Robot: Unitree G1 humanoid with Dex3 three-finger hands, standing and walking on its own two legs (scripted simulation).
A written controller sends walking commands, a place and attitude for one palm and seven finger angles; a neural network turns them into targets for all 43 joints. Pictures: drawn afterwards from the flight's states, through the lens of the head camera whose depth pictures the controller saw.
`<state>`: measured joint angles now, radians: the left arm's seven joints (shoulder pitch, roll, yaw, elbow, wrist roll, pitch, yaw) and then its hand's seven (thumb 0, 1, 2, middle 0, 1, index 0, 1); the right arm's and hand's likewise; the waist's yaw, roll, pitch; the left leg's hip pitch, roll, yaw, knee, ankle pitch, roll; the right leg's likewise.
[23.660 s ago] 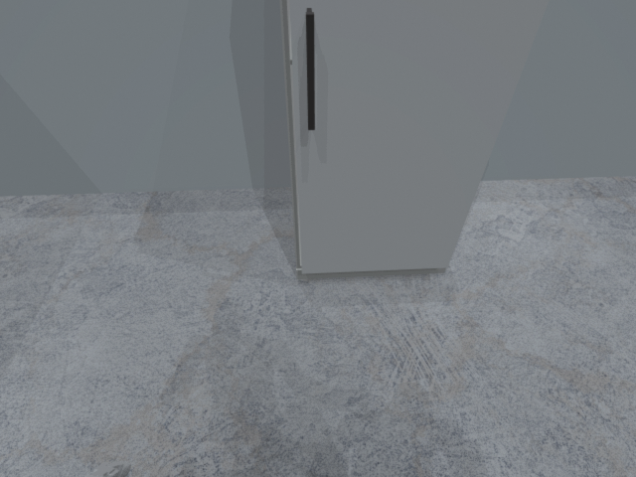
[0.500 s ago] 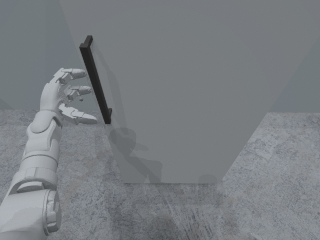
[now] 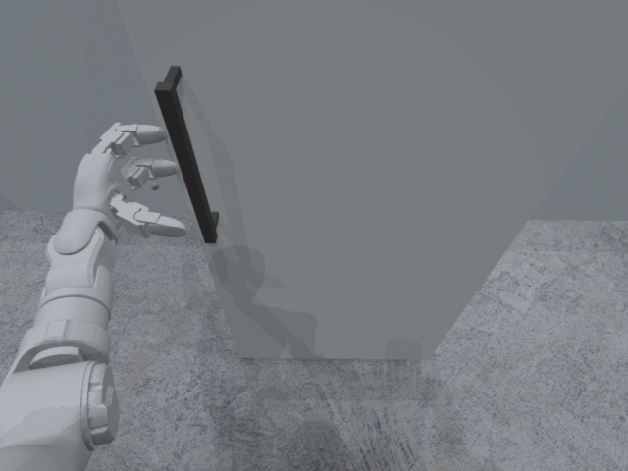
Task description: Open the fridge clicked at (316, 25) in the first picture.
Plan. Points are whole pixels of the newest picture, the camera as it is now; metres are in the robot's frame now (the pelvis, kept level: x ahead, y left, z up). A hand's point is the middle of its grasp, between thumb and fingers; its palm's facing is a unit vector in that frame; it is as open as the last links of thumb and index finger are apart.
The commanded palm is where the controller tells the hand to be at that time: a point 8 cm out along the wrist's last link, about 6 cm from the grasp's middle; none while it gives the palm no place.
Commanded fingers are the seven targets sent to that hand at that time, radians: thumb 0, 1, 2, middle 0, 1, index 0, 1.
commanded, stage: slide the fingers in behind the handle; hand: left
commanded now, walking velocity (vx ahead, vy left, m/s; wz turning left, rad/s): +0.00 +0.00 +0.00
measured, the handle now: (195, 169) +0.48 +0.17 +0.12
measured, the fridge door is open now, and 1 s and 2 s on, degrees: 0 0 0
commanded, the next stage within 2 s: grip the handle and tug to test in 1.84 s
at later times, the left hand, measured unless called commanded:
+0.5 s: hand (161, 197) +0.42 +0.20 +0.13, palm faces -0.01 -1.00 +0.01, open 14.0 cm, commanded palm +0.39 +0.24 +0.13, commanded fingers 0.00 -0.50 0.30 -0.30 -1.20 -0.30 -1.20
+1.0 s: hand (197, 192) +0.42 +0.15 +0.13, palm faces +0.00 -1.00 -0.01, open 14.0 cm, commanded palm +0.40 +0.21 +0.13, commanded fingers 0.00 -0.50 0.30 -0.30 -1.20 -0.30 -1.20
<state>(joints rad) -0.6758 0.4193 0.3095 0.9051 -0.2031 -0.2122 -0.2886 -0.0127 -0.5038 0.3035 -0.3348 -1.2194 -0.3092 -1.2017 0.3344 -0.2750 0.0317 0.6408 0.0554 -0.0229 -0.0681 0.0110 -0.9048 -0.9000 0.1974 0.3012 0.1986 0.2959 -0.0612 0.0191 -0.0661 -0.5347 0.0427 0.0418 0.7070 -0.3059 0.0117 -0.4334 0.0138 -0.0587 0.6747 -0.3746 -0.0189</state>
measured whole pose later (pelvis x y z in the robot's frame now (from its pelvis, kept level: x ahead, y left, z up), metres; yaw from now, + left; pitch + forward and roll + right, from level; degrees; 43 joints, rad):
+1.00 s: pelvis +0.00 +0.00 +0.00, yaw +0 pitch +6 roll -1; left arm -0.64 0.29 0.21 0.80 -0.18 -0.21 -0.15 -0.01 -0.50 0.30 -0.31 -1.20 -0.30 -1.20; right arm 0.33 -0.26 0.03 0.65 0.05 -0.04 -0.05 0.01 -0.90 -0.90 0.20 0.30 0.20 0.30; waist -0.05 0.03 -0.06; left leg -0.51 0.04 0.04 0.69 -0.30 0.01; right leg -0.42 0.01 -0.05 0.68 -0.37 -0.02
